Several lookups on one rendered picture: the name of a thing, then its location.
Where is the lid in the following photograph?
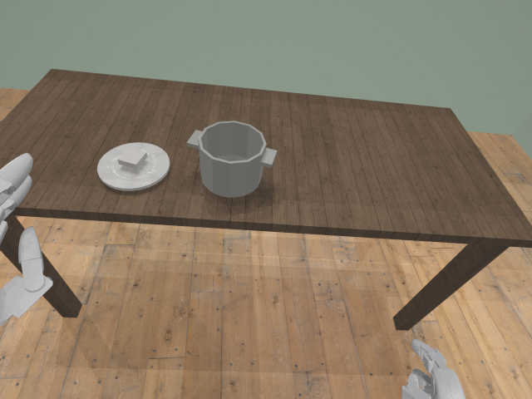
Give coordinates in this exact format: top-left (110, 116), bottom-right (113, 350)
top-left (97, 142), bottom-right (170, 191)

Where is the knob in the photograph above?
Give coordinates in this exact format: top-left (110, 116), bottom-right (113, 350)
top-left (118, 148), bottom-right (147, 169)

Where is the right robot hand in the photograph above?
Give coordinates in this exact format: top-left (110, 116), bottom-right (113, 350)
top-left (401, 339), bottom-right (466, 399)

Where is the table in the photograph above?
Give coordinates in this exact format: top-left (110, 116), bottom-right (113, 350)
top-left (0, 69), bottom-right (532, 331)

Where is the pot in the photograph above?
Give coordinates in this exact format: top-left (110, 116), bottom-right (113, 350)
top-left (186, 121), bottom-right (277, 198)

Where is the left robot hand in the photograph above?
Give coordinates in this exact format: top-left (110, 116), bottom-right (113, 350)
top-left (0, 153), bottom-right (52, 327)

